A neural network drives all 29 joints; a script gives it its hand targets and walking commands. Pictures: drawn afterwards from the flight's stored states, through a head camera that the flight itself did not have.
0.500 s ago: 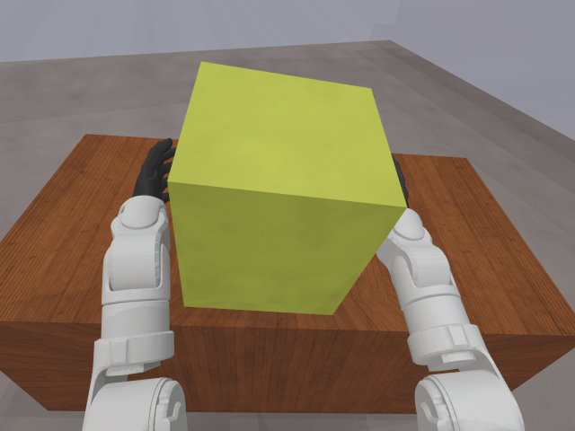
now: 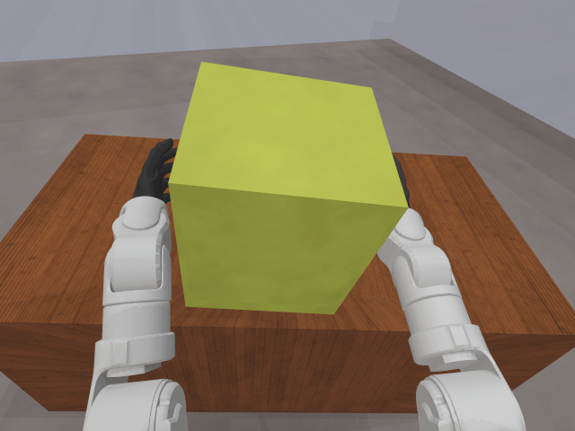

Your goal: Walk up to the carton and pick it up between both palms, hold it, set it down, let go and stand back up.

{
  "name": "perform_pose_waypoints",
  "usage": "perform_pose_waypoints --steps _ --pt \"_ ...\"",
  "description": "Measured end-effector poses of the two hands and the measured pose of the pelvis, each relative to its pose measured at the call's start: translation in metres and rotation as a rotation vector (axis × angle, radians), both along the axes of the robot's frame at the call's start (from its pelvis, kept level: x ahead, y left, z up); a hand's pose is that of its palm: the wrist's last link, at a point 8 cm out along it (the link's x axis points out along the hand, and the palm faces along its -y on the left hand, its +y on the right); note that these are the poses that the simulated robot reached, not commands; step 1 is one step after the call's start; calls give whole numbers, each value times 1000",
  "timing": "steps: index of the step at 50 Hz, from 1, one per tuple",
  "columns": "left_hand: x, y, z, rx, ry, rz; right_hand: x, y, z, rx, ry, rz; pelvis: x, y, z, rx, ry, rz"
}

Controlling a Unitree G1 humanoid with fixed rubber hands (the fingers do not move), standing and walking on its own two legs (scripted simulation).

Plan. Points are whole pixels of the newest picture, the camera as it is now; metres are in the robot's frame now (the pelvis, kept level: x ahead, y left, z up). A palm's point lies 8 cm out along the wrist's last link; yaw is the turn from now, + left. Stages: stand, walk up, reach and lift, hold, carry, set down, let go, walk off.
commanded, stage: hold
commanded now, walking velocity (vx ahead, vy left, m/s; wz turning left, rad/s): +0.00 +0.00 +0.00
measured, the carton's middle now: (274, 201) +0.38 +0.01 +0.15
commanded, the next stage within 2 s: none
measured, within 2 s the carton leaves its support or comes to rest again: neither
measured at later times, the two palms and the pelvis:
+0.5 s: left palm (161, 203) +0.35 +0.16 +0.17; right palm (399, 210) +0.35 -0.16 +0.16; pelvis +0.00 +0.00 +0.00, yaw +0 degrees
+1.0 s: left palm (147, 203) +0.35 +0.18 +0.17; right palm (387, 208) +0.35 -0.14 +0.16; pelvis +0.01 +0.00 +0.00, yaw +1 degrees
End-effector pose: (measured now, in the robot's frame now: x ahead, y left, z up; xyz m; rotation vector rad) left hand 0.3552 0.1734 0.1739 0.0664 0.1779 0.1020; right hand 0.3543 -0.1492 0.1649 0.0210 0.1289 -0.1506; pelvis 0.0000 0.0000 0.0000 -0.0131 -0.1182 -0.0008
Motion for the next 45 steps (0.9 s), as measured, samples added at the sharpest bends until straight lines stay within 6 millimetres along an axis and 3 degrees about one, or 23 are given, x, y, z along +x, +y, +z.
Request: perform_pose_waypoints --steps 19,26,34,45 --pt "-8 -8 -5 21 22 19 -2 -7 -8 29 18 15 1 -3 -1 2 -6 8" --pt "-6 -12 -1 13 5 12 -2 -12 -3 28 1 8 1 -5 -1 4 4 2" --pt "4 -3 -1 -12 17 3 5 -3 2 -3 13 0 0 -7 0 7 3 -4" --pt "1 7 -1 -7 -7 1 3 7 4 -3 -11 3 5 0 0 -2 -3 14"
